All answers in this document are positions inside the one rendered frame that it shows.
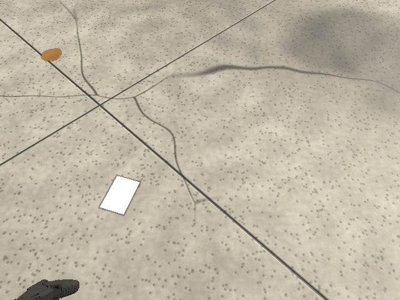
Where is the left robot hand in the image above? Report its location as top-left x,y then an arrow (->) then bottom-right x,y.
14,279 -> 79,300

